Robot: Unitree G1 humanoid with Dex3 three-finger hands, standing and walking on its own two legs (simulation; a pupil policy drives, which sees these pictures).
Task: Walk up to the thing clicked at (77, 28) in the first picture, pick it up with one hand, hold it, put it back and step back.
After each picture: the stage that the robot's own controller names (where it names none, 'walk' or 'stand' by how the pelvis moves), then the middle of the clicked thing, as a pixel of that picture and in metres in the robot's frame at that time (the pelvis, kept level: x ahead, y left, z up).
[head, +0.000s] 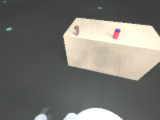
stand; (76, 30) +1.04 +0.23 -0.04
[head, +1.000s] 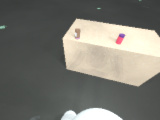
walk; (77, 33) +0.93 +0.20 -0.03
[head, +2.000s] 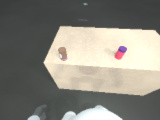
walk; (63, 54) +0.54 +0.25 -0.03
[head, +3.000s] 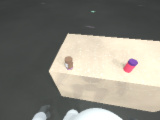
stand; (69, 63) +0.46 +0.21 -0.03
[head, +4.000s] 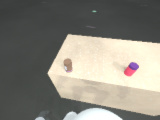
stand; (68, 65) +0.44 +0.21 -0.04
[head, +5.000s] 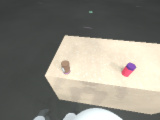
stand; (66, 67) +0.42 +0.22 -0.04
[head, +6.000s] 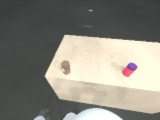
stand; (66, 67) +0.41 +0.22 -0.04
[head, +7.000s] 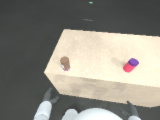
rise first; (65, 64) +0.43 +0.22 -0.04
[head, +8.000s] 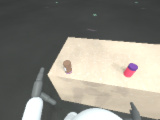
go down; (67, 67) +0.43 +0.23 -0.03
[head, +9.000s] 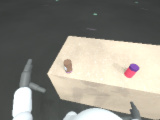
go down; (68, 66) +0.43 +0.22 -0.03
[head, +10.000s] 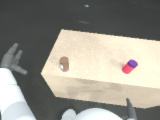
go down; (64, 64) +0.42 +0.21 -0.01
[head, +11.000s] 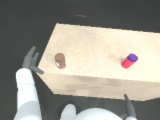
close in; (60, 61) +0.42 +0.21 +0.01
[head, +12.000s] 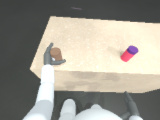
close; (56, 56) +0.43 +0.22 +0.04
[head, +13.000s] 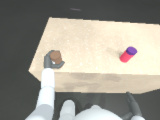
close; (57, 60) +0.41 +0.22 +0.04
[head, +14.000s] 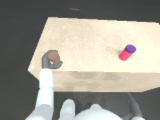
lift; (55, 60) +0.40 +0.22 +0.04
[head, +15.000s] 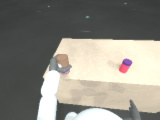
lift; (63, 64) +0.33 +0.18 +0.15
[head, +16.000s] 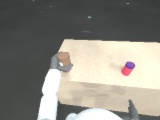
hold; (65, 62) +0.33 +0.17 +0.17
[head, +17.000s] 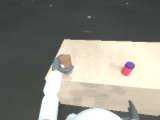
crouch; (66, 64) +0.33 +0.17 +0.15
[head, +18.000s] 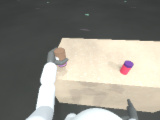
crouch; (60, 57) +0.38 +0.21 +0.15
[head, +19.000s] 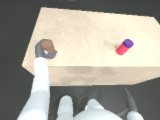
lower; (49, 49) +0.47 +0.24 +0.04
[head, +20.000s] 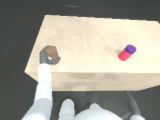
lower; (53, 55) +0.43 +0.23 +0.04
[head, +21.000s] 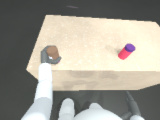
lower; (54, 55) +0.44 +0.23 +0.04
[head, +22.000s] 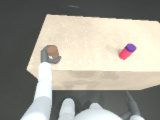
lower; (53, 55) +0.44 +0.23 +0.04
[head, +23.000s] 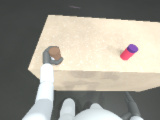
loosen; (56, 56) +0.43 +0.22 +0.04
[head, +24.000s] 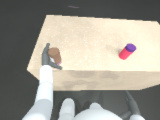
withdraw; (55, 56) +0.43 +0.22 +0.04
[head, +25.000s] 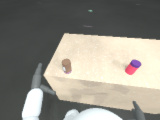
sink last; (67, 66) +0.41 +0.21 +0.00
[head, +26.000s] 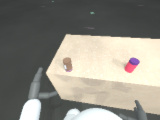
stand; (67, 64) +0.43 +0.22 +0.00
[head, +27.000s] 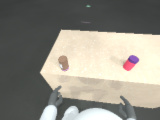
stand; (64, 63) +0.41 +0.22 +0.01
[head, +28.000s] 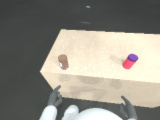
stand; (63, 62) +0.42 +0.23 +0.02
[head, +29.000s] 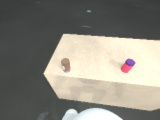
stand; (66, 65) +0.43 +0.22 -0.02
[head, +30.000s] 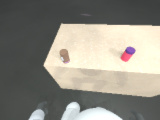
walk; (64, 56) +0.48 +0.23 -0.02
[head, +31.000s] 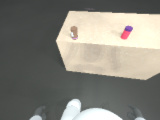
walk; (74, 33) +0.75 +0.22 -0.01
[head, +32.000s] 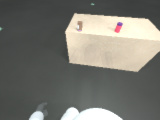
stand; (79, 26) +1.07 +0.21 -0.01
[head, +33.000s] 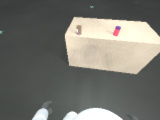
stand; (78, 30) +1.05 +0.21 -0.04
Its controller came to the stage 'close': yes
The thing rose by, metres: 0.20
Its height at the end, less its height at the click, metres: +0.00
